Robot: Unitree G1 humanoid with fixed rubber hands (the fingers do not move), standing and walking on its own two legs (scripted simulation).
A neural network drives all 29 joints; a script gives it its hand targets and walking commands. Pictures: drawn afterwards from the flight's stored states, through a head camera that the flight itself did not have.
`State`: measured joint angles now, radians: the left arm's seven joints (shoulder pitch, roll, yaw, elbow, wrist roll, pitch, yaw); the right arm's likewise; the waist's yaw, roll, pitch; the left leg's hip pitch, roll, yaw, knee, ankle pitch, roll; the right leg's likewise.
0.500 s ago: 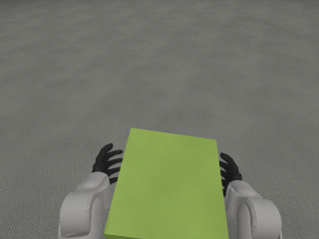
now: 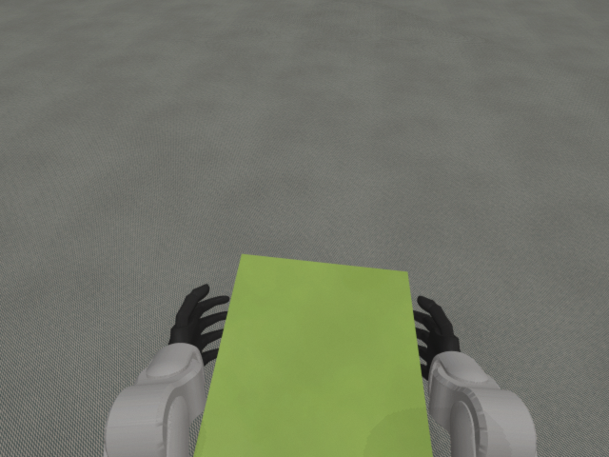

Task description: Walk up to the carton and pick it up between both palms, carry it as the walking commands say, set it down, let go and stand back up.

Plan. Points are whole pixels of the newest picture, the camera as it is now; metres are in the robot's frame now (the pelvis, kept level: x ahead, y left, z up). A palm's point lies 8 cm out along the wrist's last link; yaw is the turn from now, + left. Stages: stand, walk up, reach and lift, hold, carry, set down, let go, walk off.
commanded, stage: carry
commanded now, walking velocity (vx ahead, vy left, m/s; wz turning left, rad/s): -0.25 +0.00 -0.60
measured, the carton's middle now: (308, 396) +0.23 +0.00 +0.00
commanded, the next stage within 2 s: none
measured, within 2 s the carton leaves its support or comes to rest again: neither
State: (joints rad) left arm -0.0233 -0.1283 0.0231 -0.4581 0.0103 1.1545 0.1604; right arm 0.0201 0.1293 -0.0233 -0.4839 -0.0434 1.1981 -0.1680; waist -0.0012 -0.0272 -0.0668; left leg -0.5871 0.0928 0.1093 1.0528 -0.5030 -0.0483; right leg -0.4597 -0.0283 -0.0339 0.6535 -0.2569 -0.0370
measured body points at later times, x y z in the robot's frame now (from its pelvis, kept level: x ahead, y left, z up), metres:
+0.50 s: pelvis -0.17 +0.06 +0.01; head -0.19 +0.08 +0.46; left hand +0.12 +0.15 +0.12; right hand +0.04 -0.13 +0.11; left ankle -0.08 +0.14 -0.73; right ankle -0.25 -0.07 -0.66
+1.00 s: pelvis -0.33 +0.04 +0.02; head -0.38 +0.03 +0.46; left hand -0.05 +0.08 +0.13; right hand -0.16 -0.19 +0.10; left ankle -0.31 +0.21 -0.67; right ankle -0.32 -0.04 -0.73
